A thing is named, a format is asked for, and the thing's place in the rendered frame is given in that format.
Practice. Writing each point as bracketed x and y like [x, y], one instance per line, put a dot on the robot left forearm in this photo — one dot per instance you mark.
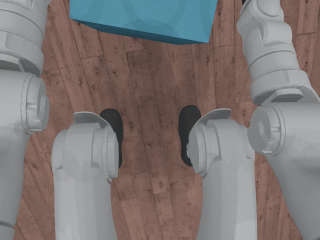
[22, 31]

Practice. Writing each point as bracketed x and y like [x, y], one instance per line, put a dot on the robot left foot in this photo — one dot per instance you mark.
[114, 118]

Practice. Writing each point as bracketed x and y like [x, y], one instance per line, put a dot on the carton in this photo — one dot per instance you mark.
[178, 22]

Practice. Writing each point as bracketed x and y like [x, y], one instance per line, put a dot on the robot foot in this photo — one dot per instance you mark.
[114, 118]
[188, 116]

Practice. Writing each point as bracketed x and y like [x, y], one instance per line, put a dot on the robot right forearm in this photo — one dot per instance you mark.
[271, 58]

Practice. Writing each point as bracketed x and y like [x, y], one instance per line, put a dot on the robot right upper arm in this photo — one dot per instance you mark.
[288, 135]

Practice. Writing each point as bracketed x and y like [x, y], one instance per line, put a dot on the robot left upper arm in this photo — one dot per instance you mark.
[24, 109]

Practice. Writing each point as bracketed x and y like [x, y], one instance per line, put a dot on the robot right foot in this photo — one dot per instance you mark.
[188, 116]

